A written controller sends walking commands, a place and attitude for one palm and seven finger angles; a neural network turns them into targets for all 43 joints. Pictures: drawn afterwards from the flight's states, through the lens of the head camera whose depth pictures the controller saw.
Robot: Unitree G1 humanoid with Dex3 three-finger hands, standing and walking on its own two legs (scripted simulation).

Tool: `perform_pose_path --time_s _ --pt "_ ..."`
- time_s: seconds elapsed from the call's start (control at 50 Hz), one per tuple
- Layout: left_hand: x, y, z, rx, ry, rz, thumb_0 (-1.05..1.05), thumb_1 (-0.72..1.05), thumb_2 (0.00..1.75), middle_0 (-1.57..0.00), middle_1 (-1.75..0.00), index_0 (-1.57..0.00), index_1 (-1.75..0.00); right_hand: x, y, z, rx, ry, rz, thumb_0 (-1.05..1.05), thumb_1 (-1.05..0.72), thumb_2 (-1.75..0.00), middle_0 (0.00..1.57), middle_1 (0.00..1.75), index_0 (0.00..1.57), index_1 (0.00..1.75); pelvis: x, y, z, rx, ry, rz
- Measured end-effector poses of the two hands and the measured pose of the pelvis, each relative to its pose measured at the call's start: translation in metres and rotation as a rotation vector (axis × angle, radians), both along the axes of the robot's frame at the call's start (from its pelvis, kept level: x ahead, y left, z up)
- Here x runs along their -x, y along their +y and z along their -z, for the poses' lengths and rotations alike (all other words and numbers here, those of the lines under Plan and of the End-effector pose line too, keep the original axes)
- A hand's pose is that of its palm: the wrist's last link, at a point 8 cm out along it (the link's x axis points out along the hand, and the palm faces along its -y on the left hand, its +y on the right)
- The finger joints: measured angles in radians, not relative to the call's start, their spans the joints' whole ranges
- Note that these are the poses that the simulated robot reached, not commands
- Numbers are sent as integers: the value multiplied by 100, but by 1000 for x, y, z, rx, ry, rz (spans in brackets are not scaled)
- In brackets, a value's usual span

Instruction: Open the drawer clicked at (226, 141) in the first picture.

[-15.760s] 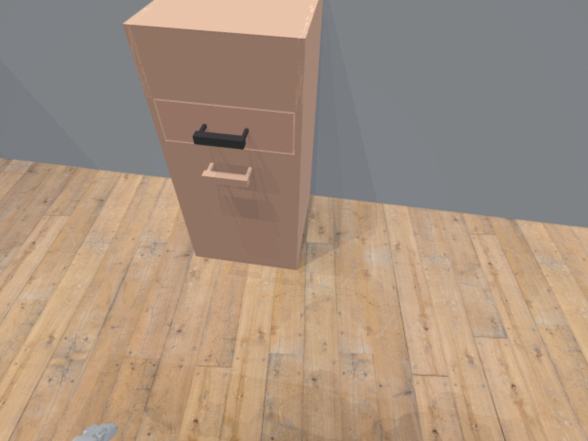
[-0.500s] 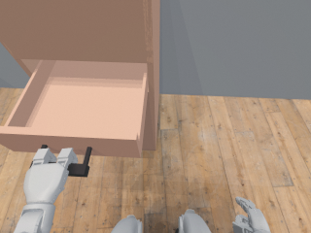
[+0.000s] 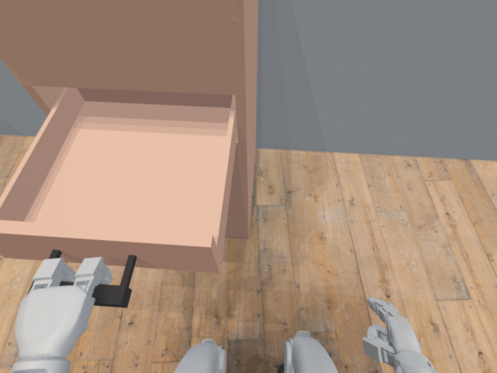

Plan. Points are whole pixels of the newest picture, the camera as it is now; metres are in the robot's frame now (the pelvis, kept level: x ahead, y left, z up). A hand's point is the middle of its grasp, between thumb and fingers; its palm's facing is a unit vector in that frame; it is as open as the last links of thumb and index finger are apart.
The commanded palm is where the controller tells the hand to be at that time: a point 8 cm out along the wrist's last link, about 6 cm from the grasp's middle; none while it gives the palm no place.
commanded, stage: open the thumb to release the handle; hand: left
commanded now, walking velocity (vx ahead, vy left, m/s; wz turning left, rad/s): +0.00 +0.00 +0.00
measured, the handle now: (86, 276) +0.25 +0.27 -0.01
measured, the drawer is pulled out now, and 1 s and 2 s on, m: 0.30 0.30 0.30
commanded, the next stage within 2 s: lift the hand off the handle in 0.58 s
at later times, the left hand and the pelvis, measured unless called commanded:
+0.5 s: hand (77, 313) +0.20 +0.28 -0.03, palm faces -0.06 -0.04 -1.00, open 10.6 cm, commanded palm +0.19 +0.28 +0.02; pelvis -0.01 -0.01 +0.00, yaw +2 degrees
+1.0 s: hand (81, 308) +0.21 +0.27 -0.03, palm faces -0.02 -0.04 -1.00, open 13.8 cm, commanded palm +0.20 +0.27 +0.03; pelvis -0.03 -0.01 +0.00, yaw +2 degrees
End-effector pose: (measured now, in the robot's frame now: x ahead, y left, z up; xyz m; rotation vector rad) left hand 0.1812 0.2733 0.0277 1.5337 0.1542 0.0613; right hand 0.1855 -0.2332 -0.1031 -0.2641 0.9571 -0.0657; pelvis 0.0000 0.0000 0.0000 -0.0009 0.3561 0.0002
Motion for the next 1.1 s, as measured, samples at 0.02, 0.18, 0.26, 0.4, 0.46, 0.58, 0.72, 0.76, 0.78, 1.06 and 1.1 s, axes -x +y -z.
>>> perform_pose_path --time_s 0.02,0.18,0.26,0.4,0.46,0.58,0.72,0.76,0.78,1.06,1.1 --pt "0 0 0 -1 3 0 2 66 75 -28 -135 -42 -135 1 0 0 -2 0 5 1 -91 -90 21 30 21 30 0 0 0 0 0 2" --pt "0 1 2 -10 -37 -4 1 65 76 -31 -135 -41 -135 8 -7 9 32 28 -14 1 -91 -90 21 30 21 30 1 1 4 5 15 -17" --pt "-3 3 3 -17 -61 -42 1 59 76 -34 -133 -40 -133 12 -7 15 34 51 -19 1 -91 -90 21 30 21 30 5 0 6 4 11 -23" --pt "-5 1 0 -12 -20 -62 0 30 64 -35 -129 -38 -129 19 -3 9 21 38 -16 1 -91 -90 21 30 21 30 11 -3 -1 0 -15 -25" --pt "-5 1 -1 -6 0 -58 0 12 57 -34 -127 -36 -127 21 -3 4 19 21 -15 1 -91 -90 21 30 21 30 13 -5 -3 -1 -22 -26" --pt "-2 3 -1 3 -6 -39 0 -22 42 -33 -123 -34 -123 25 -8 2 29 1 -16 1 -91 -90 21 30 21 30 17 -7 -2 -1 -24 -27" --pt "1 2 -1 0 -36 -34 0 -42 33 -32 -121 -32 -121 29 -14 7 38 7 -8 1 -91 -90 21 30 21 30 21 -6 3 0 -23 -27" --pt "3 0 -1 4 -40 -39 0 -44 32 -32 -121 -32 -121 31 -14 7 36 8 -5 1 -91 -90 21 30 21 30 22 -5 2 0 -26 -27" --pt "4 0 -1 3 -39 -41 0 -45 32 -32 -121 -32 -121 32 -14 7 35 10 -5 1 -91 -90 21 30 21 30 22 -5 2 -1 -27 -28" --pt "-12 0 -1 1 -27 -30 0 -48 30 -32 -120 -34 -122 38 -6 5 31 17 -5 1 -91 -90 21 30 21 30 25 -4 -3 2 -37 -31" --pt "-13 1 -4 1 -25 -29 0 -48 30 -32 -120 -35 -123 38 -6 3 31 19 -1 1 -91 -90 21 30 21 30 24 -4 -4 2 -41 -30"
